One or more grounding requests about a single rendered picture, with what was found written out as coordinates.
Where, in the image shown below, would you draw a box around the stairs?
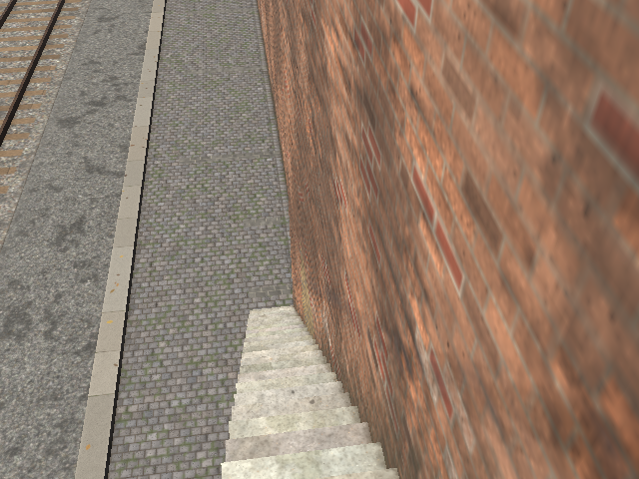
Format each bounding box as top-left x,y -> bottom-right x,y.
221,305 -> 399,479

